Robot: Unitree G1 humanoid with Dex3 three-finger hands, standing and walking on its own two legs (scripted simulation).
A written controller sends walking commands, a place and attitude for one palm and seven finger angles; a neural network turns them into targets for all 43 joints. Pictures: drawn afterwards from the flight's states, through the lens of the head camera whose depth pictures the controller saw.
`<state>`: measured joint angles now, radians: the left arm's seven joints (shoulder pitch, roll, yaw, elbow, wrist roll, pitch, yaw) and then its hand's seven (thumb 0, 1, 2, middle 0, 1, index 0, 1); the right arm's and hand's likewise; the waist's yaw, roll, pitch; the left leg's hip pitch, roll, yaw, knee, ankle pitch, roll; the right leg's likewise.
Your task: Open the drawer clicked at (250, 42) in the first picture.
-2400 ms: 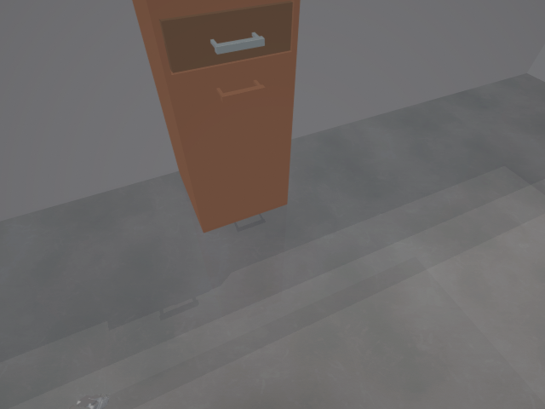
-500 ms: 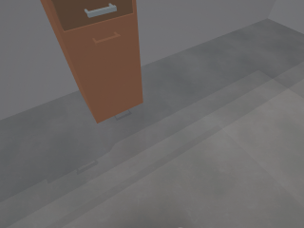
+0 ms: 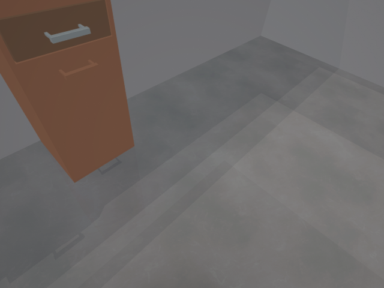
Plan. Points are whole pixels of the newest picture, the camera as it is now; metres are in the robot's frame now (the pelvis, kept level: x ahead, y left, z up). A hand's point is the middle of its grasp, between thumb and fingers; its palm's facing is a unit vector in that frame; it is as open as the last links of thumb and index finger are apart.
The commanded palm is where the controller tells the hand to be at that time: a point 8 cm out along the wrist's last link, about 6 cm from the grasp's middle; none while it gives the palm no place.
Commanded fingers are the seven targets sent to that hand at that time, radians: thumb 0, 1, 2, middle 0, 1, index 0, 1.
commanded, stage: walk to a spot facing it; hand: left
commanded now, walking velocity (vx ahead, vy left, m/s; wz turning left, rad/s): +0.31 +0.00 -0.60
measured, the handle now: (67, 32) +0.91 +0.54 +0.07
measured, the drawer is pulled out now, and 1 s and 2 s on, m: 0.00 0.00 0.00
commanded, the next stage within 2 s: turn to face it in 1.20 s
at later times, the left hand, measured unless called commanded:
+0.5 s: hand (182, 216) +0.35 +0.04 -0.18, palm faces -0.37 -0.91 -0.17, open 7.4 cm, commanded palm none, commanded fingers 0.00 0.90 0.90 -0.20 -0.30 -0.20 -0.30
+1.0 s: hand (180, 184) +0.45 +0.06 -0.17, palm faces -0.39 -0.91 -0.16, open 7.4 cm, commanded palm none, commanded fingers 0.00 0.90 0.90 -0.20 -0.30 -0.20 -0.30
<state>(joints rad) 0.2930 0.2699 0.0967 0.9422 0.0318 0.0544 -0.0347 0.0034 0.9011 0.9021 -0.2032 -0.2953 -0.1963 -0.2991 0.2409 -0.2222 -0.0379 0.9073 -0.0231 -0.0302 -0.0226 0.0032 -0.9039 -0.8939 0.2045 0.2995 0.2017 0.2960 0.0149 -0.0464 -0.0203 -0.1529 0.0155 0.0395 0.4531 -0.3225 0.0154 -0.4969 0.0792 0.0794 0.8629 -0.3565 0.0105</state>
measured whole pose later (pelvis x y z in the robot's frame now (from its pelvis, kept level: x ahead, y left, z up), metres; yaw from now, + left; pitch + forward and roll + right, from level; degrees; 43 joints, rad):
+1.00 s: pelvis +0.36 -0.11 +0.00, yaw -28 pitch +0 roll +0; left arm 0.32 0.20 0.08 1.05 0.04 0.01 -0.03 0.00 0.91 0.90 -0.20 -0.29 -0.19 -0.30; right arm 0.31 -0.15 -0.05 1.02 -0.03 -0.08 -0.02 0.00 -0.93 -0.89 0.21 0.30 0.20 0.30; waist 0.01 -0.04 0.00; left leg -0.16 0.09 0.24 0.43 -0.25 0.01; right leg -0.53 -0.08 -0.06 1.13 -0.27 -0.01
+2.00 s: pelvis +0.58 -0.28 +0.00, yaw -14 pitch +2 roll -2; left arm 0.16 0.24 0.09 0.92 0.02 0.05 0.02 0.00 0.90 0.90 -0.20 -0.29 -0.19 -0.30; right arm 0.19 -0.18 -0.06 0.92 -0.03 0.02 0.01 0.00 -0.90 -0.89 0.21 0.30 0.20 0.30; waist -0.03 0.00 0.06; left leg -0.38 -0.03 0.00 0.47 -0.12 0.07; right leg -0.47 -0.09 -0.01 0.98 -0.40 0.09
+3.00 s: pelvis +0.57 -0.33 -0.01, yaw +23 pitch +1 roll +0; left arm 0.14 0.25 0.06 0.84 0.01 0.04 0.01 0.00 0.90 0.90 -0.20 -0.29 -0.19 -0.30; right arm 0.17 -0.23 -0.07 0.90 -0.03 0.05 0.01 0.00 -0.90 -0.89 0.21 0.30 0.20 0.30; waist -0.03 0.01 0.08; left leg -0.30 -0.04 -0.09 0.55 -0.26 0.00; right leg -0.36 -0.05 -0.03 0.72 -0.38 0.09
